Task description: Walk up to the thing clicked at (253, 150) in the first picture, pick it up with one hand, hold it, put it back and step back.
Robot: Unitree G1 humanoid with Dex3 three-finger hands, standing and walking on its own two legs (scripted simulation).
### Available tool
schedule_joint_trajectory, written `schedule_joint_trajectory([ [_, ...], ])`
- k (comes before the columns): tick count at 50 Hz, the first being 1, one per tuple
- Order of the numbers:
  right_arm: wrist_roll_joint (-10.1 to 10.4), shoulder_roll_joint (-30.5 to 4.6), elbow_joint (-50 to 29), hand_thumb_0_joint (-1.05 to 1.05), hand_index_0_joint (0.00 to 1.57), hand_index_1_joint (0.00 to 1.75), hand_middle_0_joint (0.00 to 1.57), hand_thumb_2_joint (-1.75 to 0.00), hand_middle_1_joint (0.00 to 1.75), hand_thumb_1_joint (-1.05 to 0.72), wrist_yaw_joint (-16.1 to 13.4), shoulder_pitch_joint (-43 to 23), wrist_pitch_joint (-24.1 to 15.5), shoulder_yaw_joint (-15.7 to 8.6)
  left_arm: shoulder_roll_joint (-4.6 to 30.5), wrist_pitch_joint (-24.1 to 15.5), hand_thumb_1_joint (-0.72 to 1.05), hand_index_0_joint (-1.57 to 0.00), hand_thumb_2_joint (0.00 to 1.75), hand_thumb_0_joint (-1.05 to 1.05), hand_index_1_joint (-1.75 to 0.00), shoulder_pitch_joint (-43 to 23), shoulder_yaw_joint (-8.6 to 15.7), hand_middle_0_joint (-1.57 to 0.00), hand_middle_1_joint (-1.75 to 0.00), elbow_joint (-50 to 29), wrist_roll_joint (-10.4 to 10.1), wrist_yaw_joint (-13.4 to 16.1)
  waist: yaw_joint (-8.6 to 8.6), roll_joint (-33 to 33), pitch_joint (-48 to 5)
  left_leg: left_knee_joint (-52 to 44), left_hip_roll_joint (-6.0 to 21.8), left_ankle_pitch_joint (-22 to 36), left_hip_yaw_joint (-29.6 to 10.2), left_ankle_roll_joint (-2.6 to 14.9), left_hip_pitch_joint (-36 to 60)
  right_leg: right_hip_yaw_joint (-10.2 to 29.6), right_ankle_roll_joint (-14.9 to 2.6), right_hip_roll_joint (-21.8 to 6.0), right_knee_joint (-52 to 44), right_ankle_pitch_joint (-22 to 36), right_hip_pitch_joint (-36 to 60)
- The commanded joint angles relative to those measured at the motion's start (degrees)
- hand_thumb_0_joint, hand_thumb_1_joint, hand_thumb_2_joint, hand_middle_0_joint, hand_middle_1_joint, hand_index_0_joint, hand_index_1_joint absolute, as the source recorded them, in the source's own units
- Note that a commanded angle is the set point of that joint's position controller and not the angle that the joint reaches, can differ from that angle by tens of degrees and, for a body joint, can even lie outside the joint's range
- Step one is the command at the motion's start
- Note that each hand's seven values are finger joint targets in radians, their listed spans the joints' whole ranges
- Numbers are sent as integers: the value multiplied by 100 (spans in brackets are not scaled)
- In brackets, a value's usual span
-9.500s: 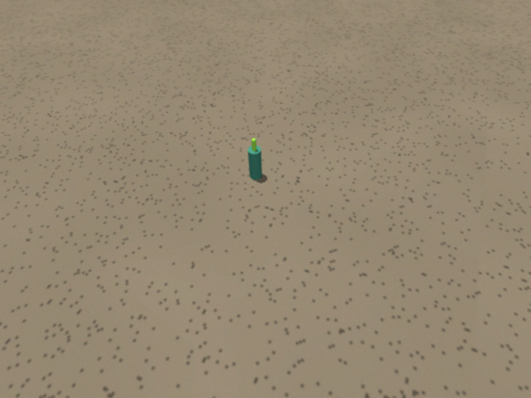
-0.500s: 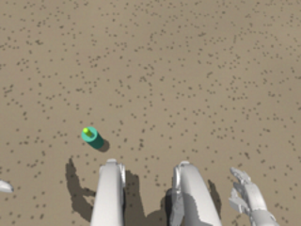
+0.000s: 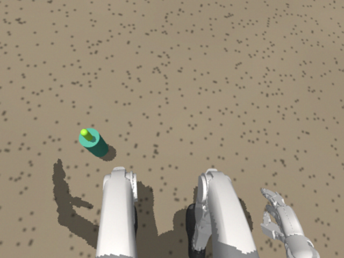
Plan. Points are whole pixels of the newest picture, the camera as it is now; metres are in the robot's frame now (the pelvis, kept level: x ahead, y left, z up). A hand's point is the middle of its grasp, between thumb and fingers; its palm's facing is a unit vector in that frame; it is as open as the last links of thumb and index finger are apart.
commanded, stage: go down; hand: left
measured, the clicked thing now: (93, 141) +0.42 +0.27 -0.35
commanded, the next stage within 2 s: approach in 0.82 s
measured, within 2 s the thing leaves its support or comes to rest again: neither
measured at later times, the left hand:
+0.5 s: hand out of the picture +0.33 +0.43 -0.04, palm faces +0.24 -0.97 -0.10, open 17.7 cm
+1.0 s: hand out of the picture +0.34 +0.44 -0.05, palm faces +0.24 -0.97 -0.08, open 17.7 cm
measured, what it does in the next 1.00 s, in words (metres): lowers itself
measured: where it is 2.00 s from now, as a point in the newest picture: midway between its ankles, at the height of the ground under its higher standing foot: (162, 242)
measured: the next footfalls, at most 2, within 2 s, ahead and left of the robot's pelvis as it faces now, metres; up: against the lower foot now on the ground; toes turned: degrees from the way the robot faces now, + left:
none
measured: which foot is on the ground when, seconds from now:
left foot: down 0.00-1.00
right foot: down 0.00-1.00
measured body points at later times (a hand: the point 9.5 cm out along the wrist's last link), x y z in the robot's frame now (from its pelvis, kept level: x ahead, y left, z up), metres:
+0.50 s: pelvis -0.01 +0.00 -0.04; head +0.20 +0.06 +0.36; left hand +0.31 +0.48 -0.03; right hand +0.17 -0.27 -0.14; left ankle +0.08 +0.13 -0.44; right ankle +0.08 -0.13 -0.44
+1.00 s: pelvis -0.01 +0.00 -0.06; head +0.19 +0.07 +0.34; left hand +0.32 +0.49 -0.04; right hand +0.16 -0.27 -0.16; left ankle +0.08 +0.13 -0.44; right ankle +0.08 -0.13 -0.44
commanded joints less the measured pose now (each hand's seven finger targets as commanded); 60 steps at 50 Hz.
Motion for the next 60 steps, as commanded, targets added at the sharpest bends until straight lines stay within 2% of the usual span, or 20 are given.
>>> schedule_joint_trajectory([
  [1,36,-1263,-404,0,20,30,20,-90,30,-89,-132,540,-174,-419,2428,-327,-61,-4,6,0,-6,-755,543,-4,-6,-946,-237,-42,244,1247,-3135,-1476,-145,690,11,141,2665,80,-245,208,-1059,733,1034],
  [3,2,-1246,-384,0,20,30,20,-91,30,-90,-130,543,-182,-377,2445,-337,-61,-4,6,0,-7,-737,566,-5,-6,-900,-273,-98,273,1179,-3281,-1260,-163,1035,112,164,2651,124,-236,216,-1044,925,1138],
  [6,-14,-1312,-334,0,20,30,20,-91,30,-90,-137,562,-168,-368,2544,-318,-61,-4,5,0,-6,-827,579,-5,-5,-747,-236,-165,253,1324,-3137,-1249,-141,1038,38,139,2706,56,-262,218,-876,918,866],
  [10,-13,-1324,-371,0,20,30,20,-90,30,-89,-142,524,-158,-366,2775,-326,-61,-4,6,0,-6,-1020,689,-5,-6,-883,-244,-186,301,1291,-3175,-1210,-137,578,54,148,2431,56,-244,230,-825,645,844],
  [11,-13,-1317,-371,0,20,30,20,-90,30,-89,-133,491,-159,-357,2699,-319,-61,-4,6,0,-6,-972,648,-4,-6,-781,-253,-210,253,1258,-3016,-1229,-130,420,43,146,2300,51,-238,230,-811,540,811],
  [12,-17,-1329,-385,0,20,30,20,-90,30,-89,-142,487,-158,-363,2771,-313,-61,-4,6,0,-6,-994,689,-4,-6,-828,-257,-207,314,1295,-3083,-1201,-135,409,63,148,2292,76,-240,230,-796,523,809],
  [19,-1,-1349,-365,0,20,30,20,-90,30,-90,-139,524,-158,-316,2849,-282,-61,-5,6,0,-7,-1004,760,-5,-6,-770,-323,-296,281,1272,-3227,-997,-147,773,59,145,2270,4,-251,233,-592,766,737],
  [21,-3,-1345,-370,0,20,30,20,-90,30,-90,-139,536,-164,-324,2968,-283,-61,-4,5,0,-6,-1148,794,-4,-6,-873,-324,-319,265,1305,-3181,-960,-149,625,79,151,2189,26,-248,234,-601,633,649],
  [23,-14,-1338,-373,0,20,30,20,-90,30,-90,-137,557,-157,-320,2891,-269,-61,-4,5,0,-6,-1072,799,-5,-5,-777,-340,-335,271,1148,-3186,-870,-151,667,127,163,2091,69,-228,236,-646,652,757],
  [25,-20,-1373,-351,0,20,30,20,-90,30,-90,-132,576,-160,-305,3018,-289,-61,-4,5,0,-6,-1169,836,-5,-6,-845,-356,-357,286,1300,-3349,-810,-158,874,146,159,2179,60,-246,238,-561,810,779],
  [32,-44,-1409,-312,0,20,30,20,-90,30,-90,-123,606,-147,-303,3045,-288,-61,-5,4,0,-6,-1204,857,-5,-5,-704,-315,-413,256,1413,-3308,-756,-135,966,74,142,2274,-26,-268,252,-361,876,513],
  [36,-49,-1405,-291,0,20,30,20,-90,30,-90,-112,608,-129,-290,3056,-290,-61,-4,5,0,-6,-1422,815,-5,-5,-653,-315,-421,187,1306,-3066,-756,-128,550,75,155,1991,-15,-243,253,-406,624,462],
  [37,-53,-1393,-332,0,20,30,20,-90,30,-90,-107,569,-136,-272,3177,-295,-61,-4,6,0,-6,-1388,897,-5,-6,-660,-327,-405,251,1229,-3077,-718,-140,494,111,166,1830,18,-232,246,-418,553,589],
  [42,-50,-1458,-331,0,20,30,20,-90,30,-90,-103,553,-125,-280,3119,-297,-61,-4,5,0,-5,-1544,802,-5,-5,-629,-273,-465,188,1508,-3095,-765,-106,565,-10,128,2134,-75,-262,247,-200,658,203],
  [46,-49,-1444,-346,0,20,30,20,-91,30,-92,-99,573,-96,-256,3347,-300,-61,-5,5,0,-10,-1581,926,-9,-7,-670,-282,-446,235,1397,-3104,-673,-136,430,70,158,1931,-40,-237,247,-282,534,329],
  [48,-50,-1443,-345,0,20,30,20,-90,30,-90,-75,565,-116,-226,3270,-310,-61,-8,0,0,-6,-1422,979,-8,-6,-433,-341,-465,225,1315,-2973,-611,-143,416,86,156,1767,-45,-234,252,-240,513,331],
  [52,-79,-1408,-295,0,20,30,20,-90,30,-90,-40,446,-162,-176,2879,-598,-61,-8,0,0,-6,-1409,900,-9,-6,-15,-532,-567,91,1022,-2648,-286,-141,437,79,177,1395,-82,-243,284,-52,497,19],
  [54,-116,-1429,-255,0,20,30,20,-90,30,-90,-12,445,-196,-142,2659,-860,-61,-8,0,0,-7,-1606,811,-8,-7,113,-642,-622,-86,994,-2595,-76,-142,528,56,170,1273,-139,-245,293,116,572,-129],
  [58,-219,-1513,-244,0,20,30,20,-90,30,-90,56,317,-252,-42,2331,-1426,-61,-8,0,0,-8,-1758,682,-8,-8,525,-832,-637,-207,776,-2434,276,-116,492,33,147,1046,-215,-223,334,322,561,-200],
  [60,-298,-1556,-241,0,20,30,20,-90,30,-90,99,243,-261,5,2343,-1690,-61,-8,0,0,-8,-1913,659,-8,-8,503,-869,-608,-220,864,-2466,434,-95,400,26,127,1011,-253,-223,357,455,503,-247],
])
